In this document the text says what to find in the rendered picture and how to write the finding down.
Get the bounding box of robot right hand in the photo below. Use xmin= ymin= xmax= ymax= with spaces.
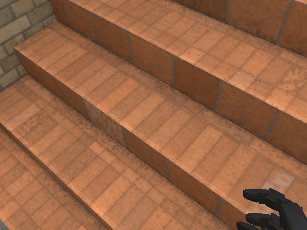
xmin=236 ymin=188 xmax=307 ymax=230

